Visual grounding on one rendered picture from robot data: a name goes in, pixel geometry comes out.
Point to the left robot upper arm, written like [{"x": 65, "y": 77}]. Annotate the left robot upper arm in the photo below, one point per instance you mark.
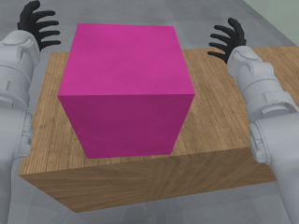
[{"x": 16, "y": 135}]

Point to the right robot hand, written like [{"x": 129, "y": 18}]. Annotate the right robot hand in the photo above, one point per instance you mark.
[{"x": 237, "y": 39}]

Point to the carton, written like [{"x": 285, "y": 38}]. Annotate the carton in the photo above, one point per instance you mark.
[{"x": 126, "y": 89}]

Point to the pedestal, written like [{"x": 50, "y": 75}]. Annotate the pedestal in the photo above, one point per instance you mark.
[{"x": 212, "y": 151}]

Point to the left robot hand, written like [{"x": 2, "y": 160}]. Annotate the left robot hand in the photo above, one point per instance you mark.
[{"x": 28, "y": 22}]

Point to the right robot upper arm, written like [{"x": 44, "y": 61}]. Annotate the right robot upper arm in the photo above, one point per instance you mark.
[{"x": 275, "y": 142}]

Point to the right robot forearm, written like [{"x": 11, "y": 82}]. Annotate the right robot forearm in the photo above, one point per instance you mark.
[{"x": 261, "y": 90}]

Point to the left robot forearm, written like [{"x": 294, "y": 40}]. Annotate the left robot forearm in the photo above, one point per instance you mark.
[{"x": 19, "y": 55}]

